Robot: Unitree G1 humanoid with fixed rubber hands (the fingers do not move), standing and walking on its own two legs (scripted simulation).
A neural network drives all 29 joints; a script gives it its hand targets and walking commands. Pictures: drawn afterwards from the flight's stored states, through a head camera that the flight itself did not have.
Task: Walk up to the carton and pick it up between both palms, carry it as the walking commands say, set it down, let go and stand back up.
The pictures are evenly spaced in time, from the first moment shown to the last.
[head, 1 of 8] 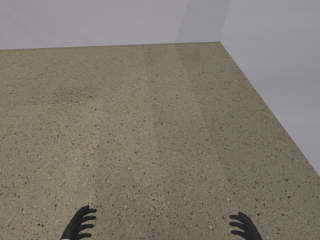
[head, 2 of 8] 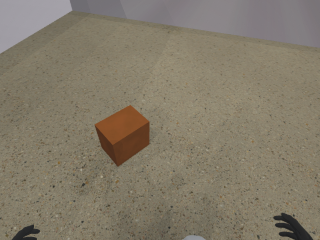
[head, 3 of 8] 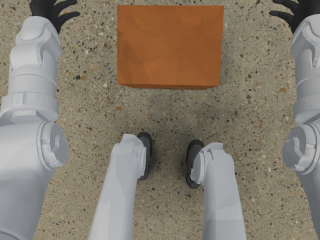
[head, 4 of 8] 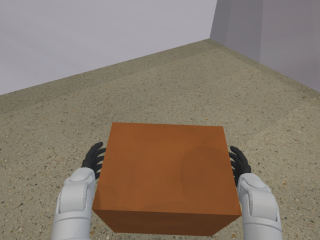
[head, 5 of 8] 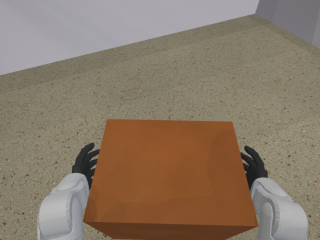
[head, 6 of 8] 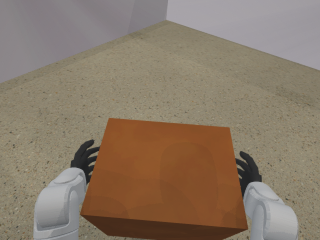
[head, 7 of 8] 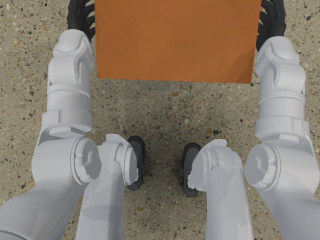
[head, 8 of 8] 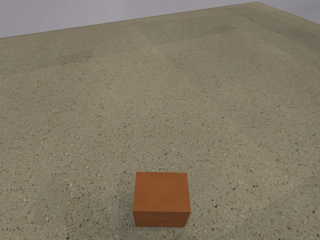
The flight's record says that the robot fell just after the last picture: no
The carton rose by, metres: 0.69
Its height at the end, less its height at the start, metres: +0.00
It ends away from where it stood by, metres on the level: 0.38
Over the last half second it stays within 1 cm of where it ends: yes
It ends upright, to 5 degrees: yes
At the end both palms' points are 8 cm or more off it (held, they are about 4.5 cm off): yes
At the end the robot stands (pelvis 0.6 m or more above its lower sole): yes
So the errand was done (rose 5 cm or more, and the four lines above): yes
